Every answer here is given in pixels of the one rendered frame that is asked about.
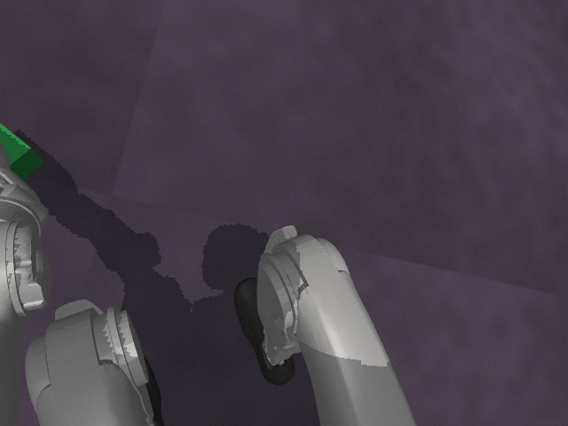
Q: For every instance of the left robot foot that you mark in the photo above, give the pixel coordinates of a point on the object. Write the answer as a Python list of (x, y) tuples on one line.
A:
[(154, 395)]

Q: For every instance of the right robot foot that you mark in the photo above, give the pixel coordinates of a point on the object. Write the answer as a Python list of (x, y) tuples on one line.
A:
[(252, 327)]

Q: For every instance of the left robot arm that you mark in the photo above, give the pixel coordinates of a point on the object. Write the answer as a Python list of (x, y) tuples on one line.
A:
[(25, 280)]

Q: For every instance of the cube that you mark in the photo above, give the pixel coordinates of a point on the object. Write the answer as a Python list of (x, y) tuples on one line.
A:
[(23, 159)]

